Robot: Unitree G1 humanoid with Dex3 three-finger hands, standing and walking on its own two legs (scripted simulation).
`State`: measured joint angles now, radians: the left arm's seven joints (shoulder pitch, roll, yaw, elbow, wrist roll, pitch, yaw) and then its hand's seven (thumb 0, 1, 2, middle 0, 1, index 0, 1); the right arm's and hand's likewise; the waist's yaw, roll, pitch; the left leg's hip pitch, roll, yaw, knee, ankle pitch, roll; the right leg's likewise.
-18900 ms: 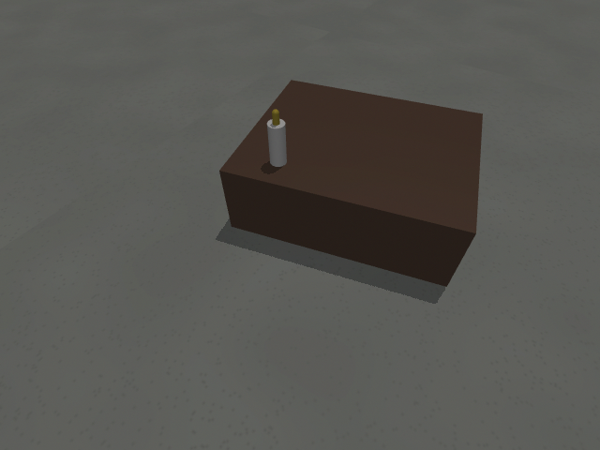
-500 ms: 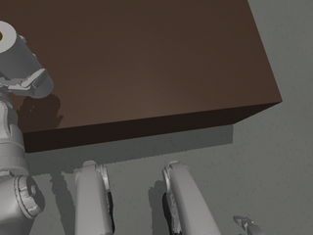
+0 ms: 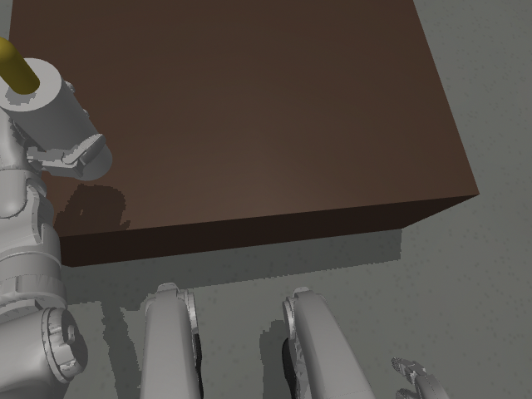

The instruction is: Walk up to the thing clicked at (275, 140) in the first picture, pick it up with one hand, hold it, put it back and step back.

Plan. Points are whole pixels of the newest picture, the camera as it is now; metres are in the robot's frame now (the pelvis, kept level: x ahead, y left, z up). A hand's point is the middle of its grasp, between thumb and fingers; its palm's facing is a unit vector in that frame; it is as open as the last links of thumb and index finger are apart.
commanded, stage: lift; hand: left
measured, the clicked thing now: (53, 117) +0.48 +0.26 +0.02
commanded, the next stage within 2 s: hold in 1.78 s
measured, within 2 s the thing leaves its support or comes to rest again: neither
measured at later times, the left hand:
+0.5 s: hand (36, 129) +0.44 +0.25 +0.08, palm faces +0.23 -0.97 -0.04, open 9.5 cm
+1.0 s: hand out of the picture +0.37 +0.23 +0.16, palm faces +0.23 -0.97 -0.04, open 9.5 cm
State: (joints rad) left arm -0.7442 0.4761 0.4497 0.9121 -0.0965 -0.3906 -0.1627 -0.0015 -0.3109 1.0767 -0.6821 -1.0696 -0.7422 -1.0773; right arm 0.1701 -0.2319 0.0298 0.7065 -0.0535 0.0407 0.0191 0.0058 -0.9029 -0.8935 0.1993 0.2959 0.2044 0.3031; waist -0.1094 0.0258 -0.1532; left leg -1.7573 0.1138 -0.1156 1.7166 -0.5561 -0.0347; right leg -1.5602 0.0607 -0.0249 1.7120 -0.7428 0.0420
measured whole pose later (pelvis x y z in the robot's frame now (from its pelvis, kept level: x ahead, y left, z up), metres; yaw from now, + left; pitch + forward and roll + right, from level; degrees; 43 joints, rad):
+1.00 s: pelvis +0.03 +0.01 +0.15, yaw +6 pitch +17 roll -4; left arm -0.25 0.25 0.19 0.51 -0.16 -0.33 -0.04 -0.01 -0.35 1.12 -0.70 -1.07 -0.76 -1.07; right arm 0.21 -0.22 0.01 0.67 -0.01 -0.01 -0.01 0.01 -0.91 -0.89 0.20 0.30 0.20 0.30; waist -0.04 0.03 -0.09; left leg -1.02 0.08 -0.06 1.14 -0.42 -0.03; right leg -0.83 0.01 -0.02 1.11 -0.57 0.04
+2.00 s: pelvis +0.06 +0.00 +0.19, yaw +6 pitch +10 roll -2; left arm -0.15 0.19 0.16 0.45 -0.17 -0.33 -0.04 -0.01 -0.35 1.12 -0.69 -1.09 -0.74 -1.09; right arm 0.23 -0.22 -0.01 0.69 -0.01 0.00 -0.02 0.01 -0.92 -0.90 0.20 0.30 0.20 0.30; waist -0.03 0.02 -0.05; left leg -0.70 0.08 -0.02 0.90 -0.38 -0.04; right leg -0.53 0.00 0.00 0.87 -0.51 0.03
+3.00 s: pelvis +0.04 +0.00 +0.20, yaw +6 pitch +6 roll -2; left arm -0.14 0.18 0.14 0.47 -0.17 -0.35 -0.04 -0.01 -0.35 1.12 -0.68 -1.09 -0.74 -1.10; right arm 0.21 -0.22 0.00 0.67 -0.01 -0.03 -0.02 0.01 -0.92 -0.90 0.20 0.30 0.20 0.30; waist -0.03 0.02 -0.02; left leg -0.62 0.07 -0.02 0.84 -0.32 -0.03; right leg -0.46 -0.01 0.00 0.82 -0.46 0.03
